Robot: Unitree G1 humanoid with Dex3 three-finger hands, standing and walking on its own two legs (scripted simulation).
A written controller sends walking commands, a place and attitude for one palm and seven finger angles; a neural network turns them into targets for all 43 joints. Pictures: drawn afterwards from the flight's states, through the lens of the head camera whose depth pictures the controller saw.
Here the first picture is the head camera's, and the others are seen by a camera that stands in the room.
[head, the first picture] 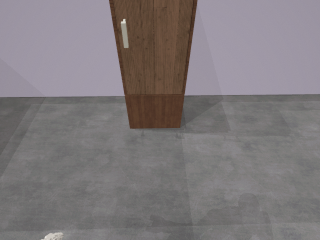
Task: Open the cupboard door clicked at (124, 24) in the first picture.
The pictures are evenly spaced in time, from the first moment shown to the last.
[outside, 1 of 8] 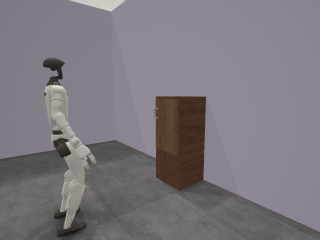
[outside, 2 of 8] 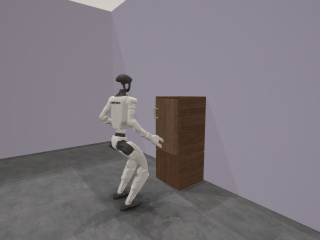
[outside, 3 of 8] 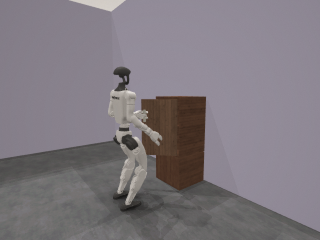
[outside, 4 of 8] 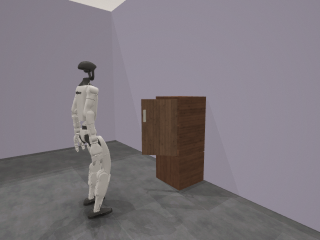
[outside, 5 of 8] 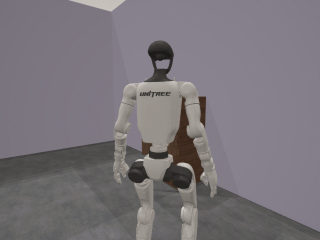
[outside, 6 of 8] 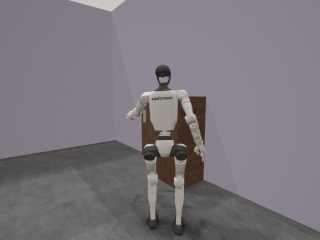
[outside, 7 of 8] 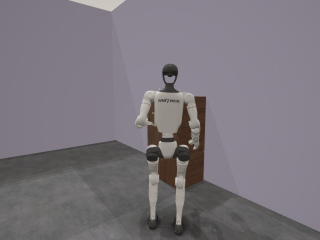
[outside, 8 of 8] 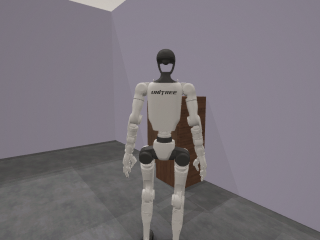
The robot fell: no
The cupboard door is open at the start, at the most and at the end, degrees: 0 95 94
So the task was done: yes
